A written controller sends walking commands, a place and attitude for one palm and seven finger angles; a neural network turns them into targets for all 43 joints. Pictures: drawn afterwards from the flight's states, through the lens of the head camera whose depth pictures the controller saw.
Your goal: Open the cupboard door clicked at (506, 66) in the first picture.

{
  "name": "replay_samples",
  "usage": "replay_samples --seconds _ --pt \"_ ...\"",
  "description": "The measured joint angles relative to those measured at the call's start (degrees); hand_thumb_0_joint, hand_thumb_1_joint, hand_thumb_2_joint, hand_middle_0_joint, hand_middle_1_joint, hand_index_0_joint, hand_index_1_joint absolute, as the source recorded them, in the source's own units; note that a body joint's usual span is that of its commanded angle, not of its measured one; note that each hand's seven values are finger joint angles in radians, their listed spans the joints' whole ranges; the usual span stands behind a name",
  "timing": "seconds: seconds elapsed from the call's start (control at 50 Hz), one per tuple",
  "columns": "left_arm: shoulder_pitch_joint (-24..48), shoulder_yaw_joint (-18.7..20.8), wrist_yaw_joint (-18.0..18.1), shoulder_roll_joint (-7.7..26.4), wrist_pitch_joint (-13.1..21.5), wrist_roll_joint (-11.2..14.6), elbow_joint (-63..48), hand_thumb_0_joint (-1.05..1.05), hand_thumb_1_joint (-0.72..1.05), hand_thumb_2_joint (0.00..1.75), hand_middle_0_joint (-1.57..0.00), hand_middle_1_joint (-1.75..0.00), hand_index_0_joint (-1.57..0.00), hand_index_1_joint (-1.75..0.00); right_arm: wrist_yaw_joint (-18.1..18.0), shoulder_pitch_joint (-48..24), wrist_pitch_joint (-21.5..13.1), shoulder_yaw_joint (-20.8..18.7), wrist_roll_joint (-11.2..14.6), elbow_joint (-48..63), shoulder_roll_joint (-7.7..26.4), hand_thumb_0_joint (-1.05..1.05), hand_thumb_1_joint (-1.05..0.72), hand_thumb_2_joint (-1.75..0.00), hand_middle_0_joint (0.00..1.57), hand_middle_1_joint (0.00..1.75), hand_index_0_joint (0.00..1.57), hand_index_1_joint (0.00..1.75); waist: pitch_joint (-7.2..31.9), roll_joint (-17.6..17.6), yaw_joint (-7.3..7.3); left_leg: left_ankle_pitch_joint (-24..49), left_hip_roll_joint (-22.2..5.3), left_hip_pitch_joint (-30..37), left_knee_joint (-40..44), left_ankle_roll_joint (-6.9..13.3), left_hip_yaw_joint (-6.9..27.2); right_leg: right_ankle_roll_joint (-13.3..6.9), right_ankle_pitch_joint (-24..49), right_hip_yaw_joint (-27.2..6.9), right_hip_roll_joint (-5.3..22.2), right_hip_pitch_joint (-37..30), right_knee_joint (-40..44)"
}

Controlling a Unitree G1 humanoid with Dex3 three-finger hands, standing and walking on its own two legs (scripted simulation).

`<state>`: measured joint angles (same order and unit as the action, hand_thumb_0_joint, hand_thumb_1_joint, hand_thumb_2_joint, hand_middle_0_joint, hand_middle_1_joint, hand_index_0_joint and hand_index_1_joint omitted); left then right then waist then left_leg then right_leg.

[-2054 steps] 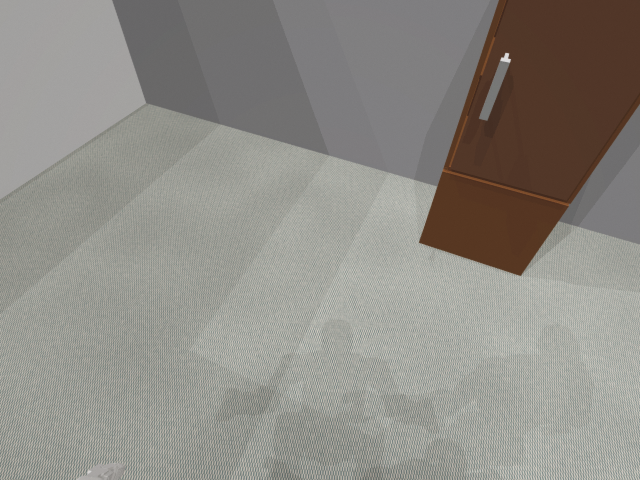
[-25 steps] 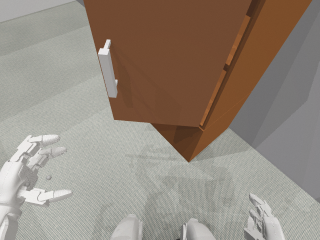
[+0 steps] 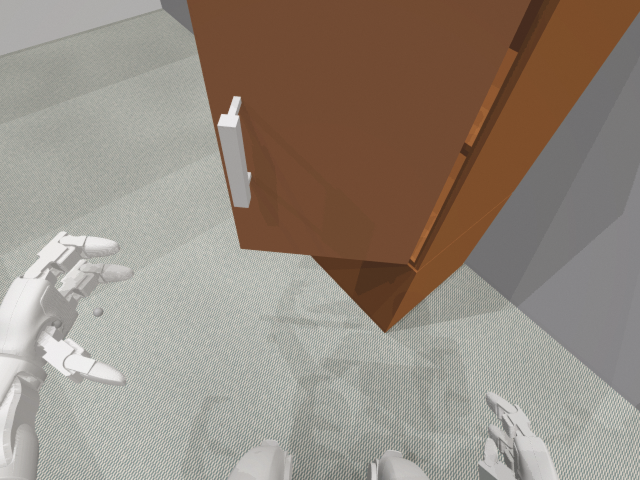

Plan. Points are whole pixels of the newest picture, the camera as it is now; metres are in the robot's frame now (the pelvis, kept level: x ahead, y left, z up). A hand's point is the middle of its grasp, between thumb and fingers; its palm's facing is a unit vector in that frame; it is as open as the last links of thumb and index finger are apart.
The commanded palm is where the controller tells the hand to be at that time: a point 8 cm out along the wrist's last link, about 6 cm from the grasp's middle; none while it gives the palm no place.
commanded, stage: raise the hand with hooked fingers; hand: left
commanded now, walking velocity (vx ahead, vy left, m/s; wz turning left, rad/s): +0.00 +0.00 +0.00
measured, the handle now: (239, 155) +0.55 +0.17 +0.04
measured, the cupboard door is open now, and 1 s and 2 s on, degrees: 45 45 45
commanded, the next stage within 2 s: move the hooked fingers beside the handle in 0.56 s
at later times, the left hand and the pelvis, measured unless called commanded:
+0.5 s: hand (121, 297) +0.29 +0.25 +0.06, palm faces +0.01 -1.00 -0.05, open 14.0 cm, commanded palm +0.27 +0.30 +0.06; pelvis +0.01 -0.02 +0.00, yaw +0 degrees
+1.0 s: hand (146, 261) +0.34 +0.24 +0.06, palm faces -0.02 -1.00 -0.03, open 14.0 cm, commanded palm +0.32 +0.29 +0.06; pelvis +0.00 -0.03 +0.00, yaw -1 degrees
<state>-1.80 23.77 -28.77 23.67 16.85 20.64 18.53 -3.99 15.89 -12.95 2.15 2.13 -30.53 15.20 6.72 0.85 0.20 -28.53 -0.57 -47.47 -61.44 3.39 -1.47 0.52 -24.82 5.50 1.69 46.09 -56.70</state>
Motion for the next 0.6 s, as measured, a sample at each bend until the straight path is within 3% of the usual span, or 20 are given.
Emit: replay_samples --seconds 0.32,0.6 --pt "2.09 1.04 -0.56 0.37 0.33 0.19 3.80 -0.01 -0.50 0.31 -0.30 -1.20 -0.30 -1.20 0.20 1.40 1.74 -0.82 0.13 0.00 0.76 0.01 -0.90 -0.90 0.20 0.30 0.21 0.30 0.16 -0.10 -1.13 0.54 -0.59 1.35 2.22 -0.76 -0.24 -0.73 0.33 -0.30 -0.71 -0.74 1.53" --pt "2.38 1.06 -0.76 -0.05 1.37 0.49 4.96 -0.01 -0.50 0.31 -0.30 -1.20 -0.30 -1.20 -0.08 0.60 2.50 -0.58 0.35 -0.22 0.35 0.01 -0.90 -0.90 0.20 0.30 0.21 0.30 0.34 0.23 -0.95 0.49 -1.06 1.49 1.94 -1.66 0.21 -1.65 -0.14 0.09 -1.17 -0.66 0.72"
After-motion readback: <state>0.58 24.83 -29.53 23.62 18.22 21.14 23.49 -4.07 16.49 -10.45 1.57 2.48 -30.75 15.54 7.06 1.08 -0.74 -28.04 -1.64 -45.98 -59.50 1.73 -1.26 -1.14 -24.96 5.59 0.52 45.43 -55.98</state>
